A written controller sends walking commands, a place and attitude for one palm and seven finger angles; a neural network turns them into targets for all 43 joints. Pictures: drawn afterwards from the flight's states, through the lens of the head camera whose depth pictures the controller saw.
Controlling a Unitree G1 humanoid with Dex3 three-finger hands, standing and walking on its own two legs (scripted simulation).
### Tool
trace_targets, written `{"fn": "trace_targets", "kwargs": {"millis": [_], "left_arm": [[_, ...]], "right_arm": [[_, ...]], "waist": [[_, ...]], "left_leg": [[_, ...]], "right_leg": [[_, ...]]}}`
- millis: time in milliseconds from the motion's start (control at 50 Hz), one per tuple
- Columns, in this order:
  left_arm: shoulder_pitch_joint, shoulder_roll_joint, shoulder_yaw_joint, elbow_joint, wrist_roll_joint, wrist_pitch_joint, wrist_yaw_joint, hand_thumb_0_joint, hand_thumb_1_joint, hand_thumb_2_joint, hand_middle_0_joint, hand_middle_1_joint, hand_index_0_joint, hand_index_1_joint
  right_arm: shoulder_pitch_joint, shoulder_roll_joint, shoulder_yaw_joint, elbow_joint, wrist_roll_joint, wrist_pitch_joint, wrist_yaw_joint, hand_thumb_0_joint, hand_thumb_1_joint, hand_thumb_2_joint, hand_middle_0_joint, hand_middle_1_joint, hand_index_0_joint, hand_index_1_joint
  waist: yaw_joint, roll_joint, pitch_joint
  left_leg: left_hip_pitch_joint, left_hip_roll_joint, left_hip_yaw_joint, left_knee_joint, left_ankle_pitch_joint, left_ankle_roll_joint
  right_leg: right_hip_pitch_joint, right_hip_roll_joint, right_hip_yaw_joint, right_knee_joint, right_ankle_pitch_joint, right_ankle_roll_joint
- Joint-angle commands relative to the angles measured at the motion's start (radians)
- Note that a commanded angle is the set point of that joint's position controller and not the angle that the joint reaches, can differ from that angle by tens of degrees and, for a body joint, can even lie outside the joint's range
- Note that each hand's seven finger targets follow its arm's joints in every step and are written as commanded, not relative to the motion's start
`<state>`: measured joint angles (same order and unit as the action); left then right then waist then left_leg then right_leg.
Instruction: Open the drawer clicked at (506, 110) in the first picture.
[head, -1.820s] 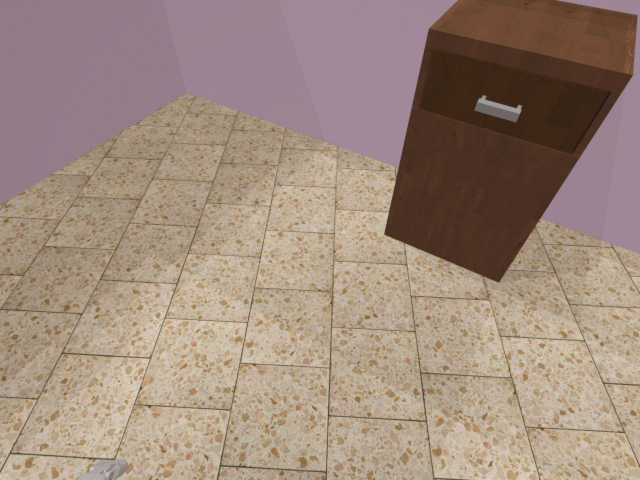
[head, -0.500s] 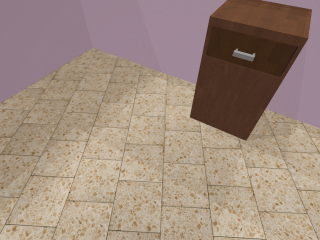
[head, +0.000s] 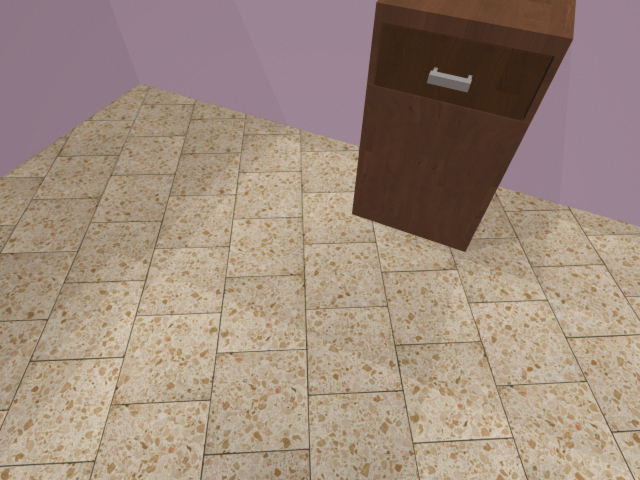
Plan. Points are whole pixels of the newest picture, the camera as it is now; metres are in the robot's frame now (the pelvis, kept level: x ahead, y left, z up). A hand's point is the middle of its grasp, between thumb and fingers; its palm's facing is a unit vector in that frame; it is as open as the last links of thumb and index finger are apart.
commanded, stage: walk to a spot facing it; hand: left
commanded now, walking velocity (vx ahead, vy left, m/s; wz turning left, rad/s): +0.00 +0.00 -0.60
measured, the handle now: (450, 77) +1.12 -0.29 -0.07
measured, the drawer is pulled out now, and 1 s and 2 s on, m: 0.00 0.00 0.00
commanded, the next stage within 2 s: none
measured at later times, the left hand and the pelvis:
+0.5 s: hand out of the picture +0.07 +0.21 -0.16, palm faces -0.15 -0.97 -0.21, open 7.4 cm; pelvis +0.07 +0.01 +0.01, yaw -14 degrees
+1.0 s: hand (300, 291) +0.46 +0.07 -0.16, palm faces -0.60 -0.77 -0.20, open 7.4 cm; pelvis +0.22 +0.00 +0.00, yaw -34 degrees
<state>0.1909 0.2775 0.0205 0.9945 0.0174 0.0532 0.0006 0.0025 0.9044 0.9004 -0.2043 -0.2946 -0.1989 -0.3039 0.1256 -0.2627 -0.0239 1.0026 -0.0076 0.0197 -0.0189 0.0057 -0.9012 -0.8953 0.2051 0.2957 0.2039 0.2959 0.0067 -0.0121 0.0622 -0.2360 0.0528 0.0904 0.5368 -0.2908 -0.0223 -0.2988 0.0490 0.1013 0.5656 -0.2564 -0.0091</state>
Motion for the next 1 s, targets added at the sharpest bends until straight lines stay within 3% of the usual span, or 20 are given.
{"fn": "trace_targets", "kwargs": {"millis": [0, 60, 100, 140, 160, 180, 200, 220, 260, 320, 440, 500, 520, 540, 560, 620, 680, 920, 960, 980], "left_arm": [[0.005, 0.151, 0.046, -0.120, 0.006, -0.013, -0.001, 0.000, 0.900, 0.900, -0.200, -0.300, -0.200, -0.300], [0.038, 0.125, 0.053, -0.139, 0.010, -0.014, -0.015, 0.000, 0.900, 0.900, -0.200, -0.300, -0.200, -0.300], [0.094, 0.092, 0.067, -0.137, 0.010, -0.015, -0.026, 0.000, 0.900, 0.900, -0.200, -0.300, -0.200, -0.300], [0.166, 0.055, 0.074, -0.121, 0.014, -0.024, -0.036, 0.000, 0.900, 0.900, -0.200, -0.300, -0.200, -0.300], [0.235, 0.062, 0.075, -0.101, 0.014, -0.033, -0.034, 0.000, 0.900, 0.900, -0.200, -0.300, -0.200, -0.300], [0.301, 0.142, 0.089, -0.093, 0.026, -0.056, -0.020, 0.000, 0.900, 0.900, -0.200, -0.300, -0.200, -0.300], [0.347, 0.197, 0.091, -0.100, 0.010, -0.068, 0.001, 0.000, 0.900, 0.900, -0.200, -0.300, -0.200, -0.300], [0.307, 0.200, 0.090, -0.110, 0.005, -0.075, 0.012, 0.000, 0.900, 0.900, -0.200, -0.300, -0.200, -0.300], [0.187, 0.149, 0.078, -0.125, 0.010, -0.092, 0.013, 0.000, 0.900, 0.900, -0.200, -0.300, -0.200, -0.300], [0.184, 0.127, 0.075, -0.109, 0.008, -0.106, 0.005, 0.000, 0.900, 0.900, -0.200, -0.300, -0.200, -0.300], [0.198, 0.128, 0.084, -0.094, 0.011, -0.093, 0.002, 0.000, 0.900, 0.900, -0.200, -0.300, -0.200, -0.300], [0.129, 0.121, 0.096, -0.113, 0.006, -0.084, 0.001, 0.000, 0.900, 0.900, -0.200, -0.300, -0.200, -0.300], [0.127, 0.073, 0.087, -0.124, 0.001, -0.082, -0.005, 0.000, 0.900, 0.900, -0.200, -0.300, -0.200, -0.300], [0.153, 0.005, 0.078, -0.140, -0.009, -0.082, -0.020, 0.000, 0.900, 0.900, -0.200, -0.300, -0.200, -0.300], [0.142, 0.029, 0.080, -0.156, 0.001, -0.088, -0.023, 0.000, 0.900, 0.900, -0.200, -0.300, -0.200, -0.300], [0.074, 0.028, 0.091, -0.125, 0.019, -0.068, -0.043, 0.000, 0.900, 0.900, -0.200, -0.300, -0.200, -0.300], [0.111, -0.004, 0.081, -0.107, 0.013, -0.042, -0.047, 0.000, 0.900, 0.900, -0.200, -0.300, -0.200, -0.300], [-0.173, -0.018, 0.059, -0.196, 0.014, -0.020, -0.043, 0.000, 0.900, 0.900, -0.200, -0.300, -0.200, -0.300], [-0.125, 0.009, 0.064, -0.192, 0.017, -0.033, -0.037, 0.000, 0.900, 0.900, -0.200, -0.300, -0.200, -0.300], [-0.008, 0.041, 0.074, -0.167, 0.018, -0.046, -0.033, 0.000, 0.900, 0.900, -0.200, -0.300, -0.200, -0.300]], "right_arm": [[0.025, -0.159, -0.054, -0.095, -0.005, -0.007, -0.011, 0.000, -0.900, -0.900, 0.200, 0.300, 0.200, 0.300], [0.027, -0.176, -0.063, -0.110, -0.012, -0.010, 0.001, 0.000, -0.900, -0.900, 0.200, 0.300, 0.200, 0.300], [-0.014, -0.210, -0.075, -0.124, -0.012, -0.017, 0.009, 0.000, -0.900, -0.900, 0.200, 0.300, 0.200, 0.300], [-0.054, -0.203, -0.075, -0.136, -0.018, -0.023, 0.013, 0.000, -0.900, -0.900, 0.200, 0.300, 0.200, 0.300], [-0.062, -0.175, -0.068, -0.141, -0.020, -0.020, 0.016, 0.000, -0.900, -0.900, 0.200, 0.300, 0.200, 0.300], [-0.062, -0.090, -0.052, -0.170, -0.011, -0.013, 0.020, 0.000, -0.900, -0.900, 0.200, 0.300, 0.200, 0.300], [-0.132, -0.080, -0.043, -0.226, -0.011, -0.028, 0.022, 0.000, -0.900, -0.900, 0.200, 0.300, 0.200, 0.300], [-0.163, -0.097, -0.046, -0.233, -0.012, -0.038, 0.023, 0.000, -0.900, -0.900, 0.200, 0.300, 0.200, 0.300], [-0.074, -0.093, -0.053, -0.196, -0.017, -0.052, 0.029, 0.000, -0.900, -0.900, 0.200, 0.300, 0.200, 0.300], [-0.022, -0.057, -0.047, -0.179, -0.011, -0.052, 0.029, 0.000, -0.900, -0.900, 0.200, 0.300, 0.200, 0.300], [-0.056, -0.023, -0.041, -0.219, 0.001, -0.065, 0.030, 0.000, -0.900, -0.900, 0.200, 0.300, 0.200, 0.300], [0.088, -0.055, -0.048, -0.175, 0.004, -0.082, 0.012, 0.000, -0.900, -0.900, 0.200, 0.300, 0.200, 0.300], [0.214, -0.124, -0.061, -0.139, 0.001, -0.090, -0.005, 0.000, -0.900, -0.900, 0.200, 0.300, 0.200, 0.300], [0.318, -0.236, -0.086, -0.119, -0.017, -0.090, -0.008, 0.000, -0.900, -0.900, 0.200, 0.300, 0.200, 0.300], [0.299, -0.238, -0.078, -0.139, -0.010, -0.076, -0.005, 0.000, -0.900, -0.900, 0.200, 0.300, 0.200, 0.300], [0.162, -0.086, -0.036, -0.142, -0.015, -0.084, -0.007, 0.000, -0.900, -0.900, 0.200, 0.300, 0.200, 0.300], [0.166, -0.056, -0.026, -0.116, -0.012, -0.094, -0.017, 0.000, -0.900, -0.900, 0.200, 0.300, 0.200, 0.300], [0.278, -0.091, -0.055, -0.029, -0.020, -0.061, -0.017, 0.000, -0.900, -0.900, 0.200, 0.300, 0.200, 0.300], [0.284, -0.108, -0.062, -0.032, -0.015, -0.056, -0.012, 0.000, -0.900, -0.900, 0.200, 0.300, 0.200, 0.300], [0.257, -0.125, -0.065, -0.046, -0.009, -0.055, -0.009, 0.000, -0.900, -0.900, 0.200, 0.300, 0.200, 0.300]], "waist": [[-0.013, 0.026, -0.090], [0.004, 0.082, -0.095], [0.041, 0.195, -0.071], [0.084, 0.146, -0.043], [0.120, 0.029, -0.032], [0.141, -0.326, 0.022], [0.146, -0.358, 0.067], [0.120, -0.208, 0.090], [0.030, -0.048, 0.020], [0.006, -0.078, -0.054], [0.026, -0.156, -0.062], [-0.041, -0.110, -0.100], [-0.091, 0.047, -0.176], [-0.115, 0.361, -0.224], [-0.095, 0.264, -0.167], [-0.021, 0.147, 0.036], [0.010, 0.165, -0.028], [-0.051, 0.175, -0.009], [-0.021, 0.168, -0.059], [0.047, 0.137, -0.124]], "left_leg": [[0.040, 0.124, -0.086, -0.024, 0.005, 0.044], [0.015, 0.176, -0.155, -0.097, -0.355, 0.074], [-0.126, 0.289, -0.229, -0.201, -0.504, 0.120], [-0.229, 0.292, -0.151, -0.111, -0.467, 0.112], [-0.297, 0.221, -0.072, 0.063, -0.461, 0.067], [-0.498, 0.044, 0.056, 0.471, -0.459, -0.020], [-0.629, -0.020, -0.029, 0.655, -0.386, -0.023], [-0.602, 0.011, -0.129, 0.698, -0.260, -0.014], [-0.502, 0.050, -0.138, 0.622, -0.138, -0.017], [-0.393, 0.032, -0.088, 0.488, -0.044, -0.032], [-0.201, -0.029, -0.055, 0.182, -0.032, -0.025], [0.134, -0.036, -0.055, -0.060, 0.052, -0.021], [0.367, 0.076, -0.154, -0.147, -0.007, 0.002], [0.497, 0.386, -0.521, -0.247, -0.145, 0.093], [0.376, 0.488, -0.610, -0.302, -0.230, 0.166], [0.091, 0.333, -0.328, -0.326, 0.023, 0.119], [0.115, 0.261, -0.075, -0.242, 0.497, 0.098], [0.254, 0.287, 0.122, -0.106, 0.794, 0.118], [0.237, 0.289, 0.145, 0.030, 0.929, 0.095], [0.188, 0.278, 0.173, 0.202, 0.900, 0.059]], "right_leg": [[-0.108, -0.100, 0.126, -0.005, 0.177, -0.033], [-0.159, -0.032, 0.089, 0.047, -0.247, -0.028], [-0.071, 0.006, -0.050, 0.270, -0.244, -0.005], [0.059, -0.018, -0.134, 0.246, -0.195, 0.000], [0.128, -0.016, -0.075, 0.107, -0.236, -0.025], [0.179, -0.214, 0.360, -0.196, -0.417, -0.120], [0.146, -0.362, 0.752, -0.439, -0.458, -0.215], [0.092, -0.363, 0.797, -0.463, -0.484, -0.248], [0.091, -0.320, 0.591, -0.368, -0.321, -0.241], [0.122, -0.237, 0.374, -0.309, -0.002, -0.209], [0.089, -0.186, 0.325, -0.276, 0.060, -0.172], [-0.068, -0.123, 0.277, -0.122, 0.039, -0.119], [-0.188, -0.045, 0.200, 0.068, 0.001, -0.083], [-0.407, 0.064, 0.027, 0.384, -0.330, -0.020], [-0.441, -0.012, -0.019, 0.516, -0.337, -0.005], [-0.406, -0.101, -0.065, 0.662, -0.138, 0.020], [-0.343, -0.107, -0.100, 0.682, -0.051, 0.046], [-0.251, -0.080, -0.225, 0.209, -0.027, 0.014], [-0.102, -0.040, -0.248, 0.111, -0.039, -0.011], [0.064, -0.030, -0.243, 0.004, 0.045, -0.025]]}}
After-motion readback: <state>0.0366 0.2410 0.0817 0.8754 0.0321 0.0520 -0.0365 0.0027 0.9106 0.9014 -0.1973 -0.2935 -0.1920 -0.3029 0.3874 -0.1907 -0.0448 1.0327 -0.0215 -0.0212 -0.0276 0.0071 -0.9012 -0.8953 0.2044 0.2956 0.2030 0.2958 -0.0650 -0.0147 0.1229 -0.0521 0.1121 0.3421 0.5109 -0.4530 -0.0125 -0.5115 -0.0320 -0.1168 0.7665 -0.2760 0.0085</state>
